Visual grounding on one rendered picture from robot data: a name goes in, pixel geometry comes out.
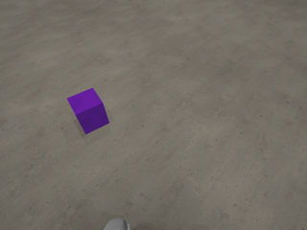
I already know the carton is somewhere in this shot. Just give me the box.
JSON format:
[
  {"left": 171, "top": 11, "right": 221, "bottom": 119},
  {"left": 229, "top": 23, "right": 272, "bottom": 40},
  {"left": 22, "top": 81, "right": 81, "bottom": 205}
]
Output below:
[{"left": 67, "top": 87, "right": 109, "bottom": 134}]

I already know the robot left thigh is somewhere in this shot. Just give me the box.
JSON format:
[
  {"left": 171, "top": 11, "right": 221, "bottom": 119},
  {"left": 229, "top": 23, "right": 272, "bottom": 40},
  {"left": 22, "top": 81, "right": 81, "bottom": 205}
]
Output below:
[{"left": 104, "top": 218, "right": 130, "bottom": 230}]

